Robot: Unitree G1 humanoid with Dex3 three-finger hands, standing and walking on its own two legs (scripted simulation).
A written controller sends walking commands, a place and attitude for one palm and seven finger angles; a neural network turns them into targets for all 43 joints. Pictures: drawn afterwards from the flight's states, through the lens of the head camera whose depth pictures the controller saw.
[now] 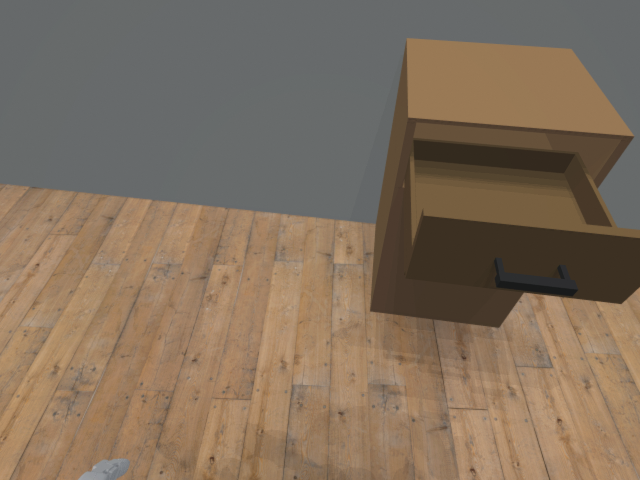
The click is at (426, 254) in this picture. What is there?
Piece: drawer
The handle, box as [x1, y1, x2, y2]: [494, 257, 577, 295]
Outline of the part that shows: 494,260 497,273 495,277 497,287 565,295 572,295 577,290 574,280 571,280 569,278 565,265 559,265 557,268 561,278 559,279 507,273 503,270 501,258 496,257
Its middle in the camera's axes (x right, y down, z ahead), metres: +0.38 +0.07 +0.68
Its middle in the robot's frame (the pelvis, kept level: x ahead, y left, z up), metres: +0.48 -0.35 -0.07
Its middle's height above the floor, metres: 0.70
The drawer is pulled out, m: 0.29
